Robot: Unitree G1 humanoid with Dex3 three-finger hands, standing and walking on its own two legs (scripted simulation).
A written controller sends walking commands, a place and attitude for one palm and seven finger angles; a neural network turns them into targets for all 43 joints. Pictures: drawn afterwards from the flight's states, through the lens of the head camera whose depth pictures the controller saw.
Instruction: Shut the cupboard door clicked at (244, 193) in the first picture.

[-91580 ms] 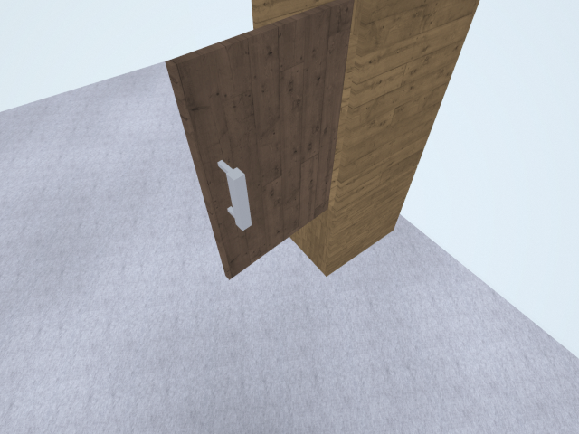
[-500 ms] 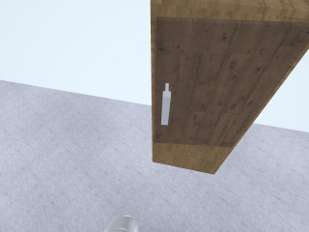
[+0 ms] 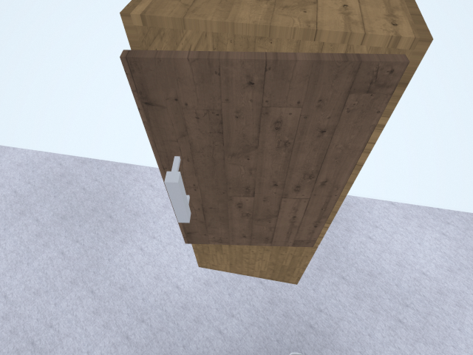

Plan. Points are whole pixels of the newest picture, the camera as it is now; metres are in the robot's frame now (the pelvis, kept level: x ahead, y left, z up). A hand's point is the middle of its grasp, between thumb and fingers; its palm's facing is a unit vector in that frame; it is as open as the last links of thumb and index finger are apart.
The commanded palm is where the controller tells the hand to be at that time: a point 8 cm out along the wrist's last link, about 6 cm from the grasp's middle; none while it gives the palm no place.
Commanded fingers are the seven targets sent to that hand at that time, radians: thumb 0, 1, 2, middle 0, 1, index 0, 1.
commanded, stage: shuffle to correct the standing spot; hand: left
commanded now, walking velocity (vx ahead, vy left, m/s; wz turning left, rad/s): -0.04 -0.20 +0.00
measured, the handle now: (180, 190) +0.41 +0.14 +0.00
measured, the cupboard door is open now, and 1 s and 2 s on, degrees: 8 8 8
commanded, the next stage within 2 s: come to a stop and stand still in 0.02 s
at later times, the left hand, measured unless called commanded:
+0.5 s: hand out of the picture +0.03 +0.13 -0.16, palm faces +0.08 -0.98 -0.19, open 7.3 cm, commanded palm none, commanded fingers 0.00 0.90 0.90 -0.20 -0.30 -0.20 -0.30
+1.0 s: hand out of the picture +0.05 +0.14 -0.14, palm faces +0.04 -0.96 -0.26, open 7.4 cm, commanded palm none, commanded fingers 0.00 0.90 0.90 -0.20 -0.30 -0.20 -0.30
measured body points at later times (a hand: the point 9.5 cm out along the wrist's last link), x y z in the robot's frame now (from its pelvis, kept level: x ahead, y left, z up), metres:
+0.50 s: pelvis +0.01 -0.05 +0.01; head +0.04 -0.04 +0.46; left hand +0.02 +0.18 -0.15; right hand +0.10 -0.27 -0.14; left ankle +0.01 +0.02 -0.72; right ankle +0.05 -0.15 -0.72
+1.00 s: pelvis -0.02 -0.07 +0.02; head -0.04 -0.06 +0.47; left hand +0.05 +0.19 -0.12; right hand -0.04 -0.33 -0.13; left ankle +0.01 +0.01 -0.72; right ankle +0.04 -0.14 -0.72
